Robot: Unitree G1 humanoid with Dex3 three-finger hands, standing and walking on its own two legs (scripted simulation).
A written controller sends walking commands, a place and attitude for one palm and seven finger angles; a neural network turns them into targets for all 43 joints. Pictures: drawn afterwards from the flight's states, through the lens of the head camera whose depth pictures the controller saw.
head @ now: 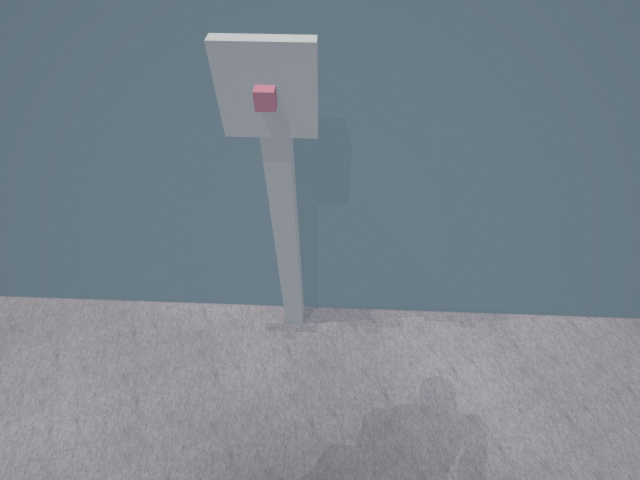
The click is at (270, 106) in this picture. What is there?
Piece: button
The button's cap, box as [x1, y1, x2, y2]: [252, 84, 276, 111]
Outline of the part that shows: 255,84 252,91 255,111 275,111 275,85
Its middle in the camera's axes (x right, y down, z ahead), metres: -0.10 -0.25 +0.67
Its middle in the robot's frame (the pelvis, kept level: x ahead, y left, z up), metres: +0.68 +0.13 +0.12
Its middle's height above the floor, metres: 0.90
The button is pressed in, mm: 0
